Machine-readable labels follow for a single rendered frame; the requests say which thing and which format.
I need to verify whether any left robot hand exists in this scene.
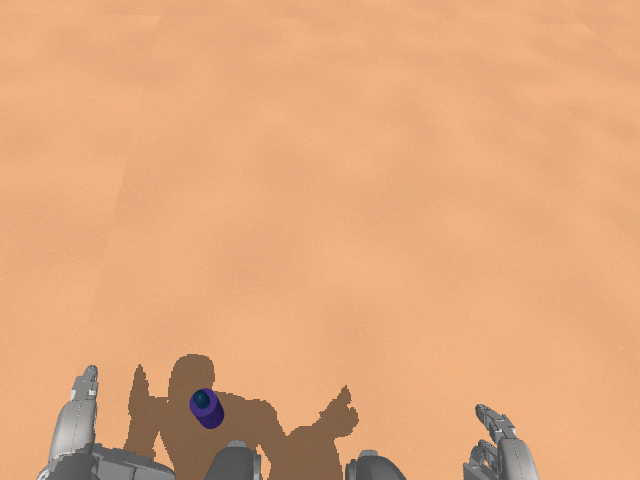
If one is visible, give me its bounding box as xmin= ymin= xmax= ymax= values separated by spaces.
xmin=48 ymin=365 xmax=175 ymax=480

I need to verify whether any left robot arm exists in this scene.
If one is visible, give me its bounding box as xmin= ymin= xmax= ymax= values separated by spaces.
xmin=36 ymin=453 xmax=100 ymax=480

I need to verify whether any bottle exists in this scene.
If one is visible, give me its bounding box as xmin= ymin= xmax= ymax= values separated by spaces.
xmin=189 ymin=388 xmax=224 ymax=429

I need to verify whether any right robot hand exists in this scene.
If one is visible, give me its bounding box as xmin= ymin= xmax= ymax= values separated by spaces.
xmin=463 ymin=404 xmax=540 ymax=480

